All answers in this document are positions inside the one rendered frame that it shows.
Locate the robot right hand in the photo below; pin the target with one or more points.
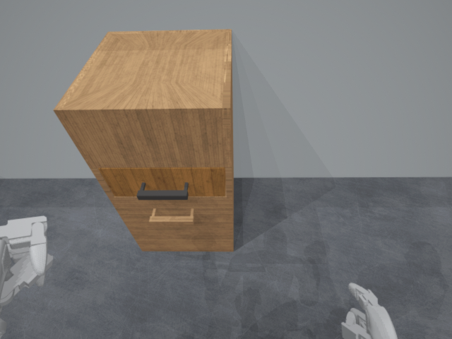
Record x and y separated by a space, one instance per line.
374 324

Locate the drawer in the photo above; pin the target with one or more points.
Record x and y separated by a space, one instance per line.
203 181

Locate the robot left hand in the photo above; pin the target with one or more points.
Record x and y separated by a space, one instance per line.
25 241

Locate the cabinet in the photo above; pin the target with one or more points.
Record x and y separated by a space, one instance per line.
159 98

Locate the handle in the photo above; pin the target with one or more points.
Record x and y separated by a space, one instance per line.
171 220
163 194

